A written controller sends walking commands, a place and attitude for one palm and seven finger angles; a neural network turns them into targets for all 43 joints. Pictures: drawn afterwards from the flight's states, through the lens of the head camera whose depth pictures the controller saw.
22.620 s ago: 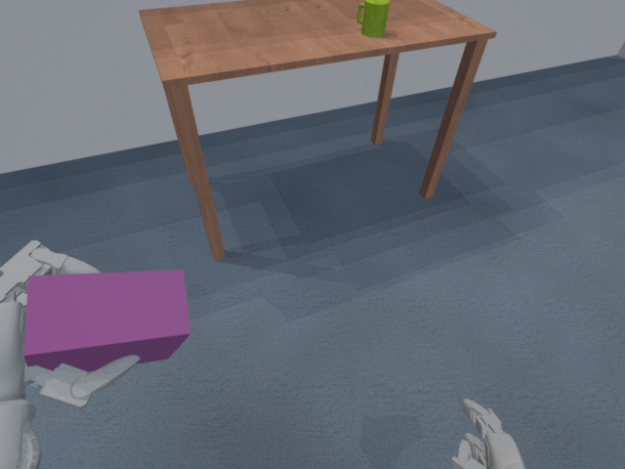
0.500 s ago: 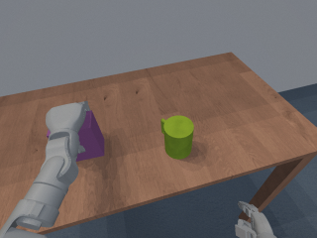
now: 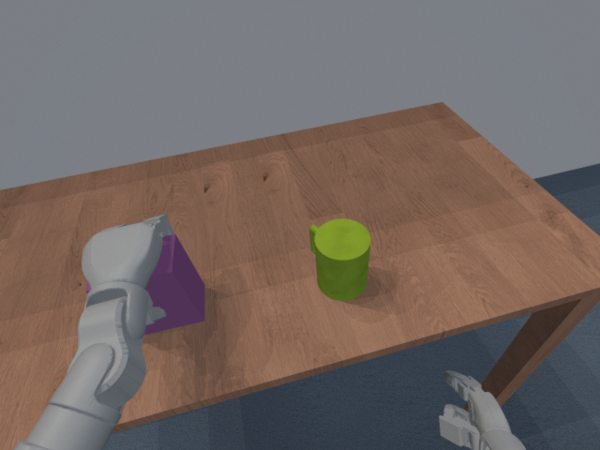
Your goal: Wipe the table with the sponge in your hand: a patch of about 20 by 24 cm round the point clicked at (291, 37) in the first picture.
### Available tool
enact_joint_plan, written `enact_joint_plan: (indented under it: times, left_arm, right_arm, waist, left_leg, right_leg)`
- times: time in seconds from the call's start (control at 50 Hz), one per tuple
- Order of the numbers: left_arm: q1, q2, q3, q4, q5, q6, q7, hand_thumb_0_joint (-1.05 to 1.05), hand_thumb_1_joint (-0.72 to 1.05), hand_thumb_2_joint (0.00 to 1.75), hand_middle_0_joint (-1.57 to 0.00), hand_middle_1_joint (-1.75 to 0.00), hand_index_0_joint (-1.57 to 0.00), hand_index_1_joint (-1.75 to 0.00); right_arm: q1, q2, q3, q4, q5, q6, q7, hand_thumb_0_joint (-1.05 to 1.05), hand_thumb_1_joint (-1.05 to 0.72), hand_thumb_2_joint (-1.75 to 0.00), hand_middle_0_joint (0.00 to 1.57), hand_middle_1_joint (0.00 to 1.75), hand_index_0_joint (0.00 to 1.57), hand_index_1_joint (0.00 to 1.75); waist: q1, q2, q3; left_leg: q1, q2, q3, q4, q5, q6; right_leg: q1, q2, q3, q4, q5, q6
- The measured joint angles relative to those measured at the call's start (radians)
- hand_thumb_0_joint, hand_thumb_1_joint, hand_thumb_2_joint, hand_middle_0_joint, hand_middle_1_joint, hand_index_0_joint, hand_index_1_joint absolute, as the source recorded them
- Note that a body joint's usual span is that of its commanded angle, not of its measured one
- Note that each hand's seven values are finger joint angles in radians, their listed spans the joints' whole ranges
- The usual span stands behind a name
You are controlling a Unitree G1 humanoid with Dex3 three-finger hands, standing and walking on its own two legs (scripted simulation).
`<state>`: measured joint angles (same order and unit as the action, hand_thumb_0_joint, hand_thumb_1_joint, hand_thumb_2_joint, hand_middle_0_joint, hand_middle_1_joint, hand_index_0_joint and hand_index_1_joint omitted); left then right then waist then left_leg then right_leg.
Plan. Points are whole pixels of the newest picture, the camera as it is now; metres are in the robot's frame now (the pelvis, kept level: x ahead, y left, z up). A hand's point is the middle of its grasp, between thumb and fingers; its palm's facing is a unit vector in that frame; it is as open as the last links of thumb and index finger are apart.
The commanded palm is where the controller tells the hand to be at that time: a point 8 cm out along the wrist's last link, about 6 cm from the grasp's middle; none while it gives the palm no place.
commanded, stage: wipe back along the middle lane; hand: left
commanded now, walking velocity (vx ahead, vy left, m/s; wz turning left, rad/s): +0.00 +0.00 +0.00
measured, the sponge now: (159, 295) +0.30 +0.25 +0.05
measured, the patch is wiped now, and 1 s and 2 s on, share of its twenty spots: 0.70 0.85 0.85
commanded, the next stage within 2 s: slide across to the third lane in 0.24 s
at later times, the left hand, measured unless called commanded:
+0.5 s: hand (148, 298) +0.26 +0.23 +0.10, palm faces +0.08 -0.07 -0.99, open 10.6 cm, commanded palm +0.23 +0.20 +0.16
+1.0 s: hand (190, 296) +0.27 +0.17 +0.10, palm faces +0.09 -0.06 -0.99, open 10.6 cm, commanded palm +0.25 +0.14 +0.16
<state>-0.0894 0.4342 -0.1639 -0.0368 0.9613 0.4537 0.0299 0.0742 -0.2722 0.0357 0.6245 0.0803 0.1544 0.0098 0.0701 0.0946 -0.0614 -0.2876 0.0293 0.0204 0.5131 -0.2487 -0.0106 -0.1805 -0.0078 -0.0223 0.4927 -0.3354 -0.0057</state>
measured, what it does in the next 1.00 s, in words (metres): stands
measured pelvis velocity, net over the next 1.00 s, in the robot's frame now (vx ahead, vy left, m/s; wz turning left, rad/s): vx -0.03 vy -0.02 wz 0.02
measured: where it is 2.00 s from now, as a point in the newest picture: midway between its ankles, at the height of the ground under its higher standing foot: outside the picture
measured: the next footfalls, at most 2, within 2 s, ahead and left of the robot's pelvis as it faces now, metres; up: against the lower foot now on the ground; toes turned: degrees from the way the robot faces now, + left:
none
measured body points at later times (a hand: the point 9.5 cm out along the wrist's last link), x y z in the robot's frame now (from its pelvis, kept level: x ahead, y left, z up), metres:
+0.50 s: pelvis -0.01 -0.01 +0.00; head -0.02 -0.06 +0.45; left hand +0.26 +0.23 +0.16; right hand +0.21 -0.22 -0.10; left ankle +0.01 +0.13 -0.74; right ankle -0.05 -0.12 -0.74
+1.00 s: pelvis -0.03 -0.02 +0.00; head -0.06 -0.07 +0.45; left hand +0.26 +0.17 +0.16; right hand +0.21 -0.22 -0.09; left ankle +0.01 +0.13 -0.74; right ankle -0.05 -0.12 -0.74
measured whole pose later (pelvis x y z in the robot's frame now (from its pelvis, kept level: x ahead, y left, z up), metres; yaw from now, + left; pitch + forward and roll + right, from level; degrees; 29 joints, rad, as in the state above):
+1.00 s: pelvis -0.03 -0.02 +0.00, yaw +1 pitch -3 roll +1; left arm -0.19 0.33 -0.38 0.03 0.99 0.52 0.06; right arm 0.04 -0.26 0.02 0.71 0.08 0.08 0.02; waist 0.11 0.11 -0.04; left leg -0.23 0.03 0.00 0.46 -0.18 -0.03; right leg -0.14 0.00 -0.05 0.50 -0.31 -0.03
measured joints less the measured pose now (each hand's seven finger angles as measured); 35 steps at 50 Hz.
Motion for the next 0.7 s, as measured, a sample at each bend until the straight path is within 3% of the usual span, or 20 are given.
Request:
enact_joint_plan:
  times: [0.36,0.54,0.7]
  left_arm:
    - [0.101,-0.009,-0.006,-0.101,0.001,0.018,0.003,0.0,-0.51,1.02,-0.64,-1.31,-0.67,-1.32]
    - [0.056,-0.009,-0.047,-0.069,0.001,0.035,-0.012,0.0,-0.51,1.02,-0.64,-1.31,-0.67,-1.32]
    - [0.043,-0.033,-0.103,-0.087,0.008,0.009,-0.016,0.0,-0.51,1.02,-0.65,-1.31,-0.67,-1.31]
  right_arm:
    - [-0.003,0.002,0.005,0.008,-0.005,-0.018,-0.001,0.01,-0.9,-0.9,0.2,0.3,0.18,0.29]
    - [-0.006,-0.001,0.004,0.027,-0.008,-0.039,-0.017,0.01,-0.9,-0.9,0.2,0.3,0.19,0.29]
    - [-0.006,0.001,-0.013,0.047,-0.011,-0.061,-0.013,0.01,-0.9,-0.9,0.2,0.3,0.17,0.28]
  waist:
    - [0.009,0.01,0.004]
    - [0.023,0.011,0.015]
    - [0.033,0.02,0.022]
  left_leg:
    - [0.014,0.007,0.0,0.001,0.006,-0.009]
    - [0.023,0.006,-0.009,-0.007,0.017,-0.012]
    - [0.04,0.003,-0.014,-0.024,0.031,-0.014]
  right_leg:
    - [0.003,0.007,0.001,0.023,-0.005,-0.01]
    - [0.012,0.008,-0.007,0.023,-0.002,-0.014]
    - [0.028,0.005,-0.013,0.012,0.007,-0.015]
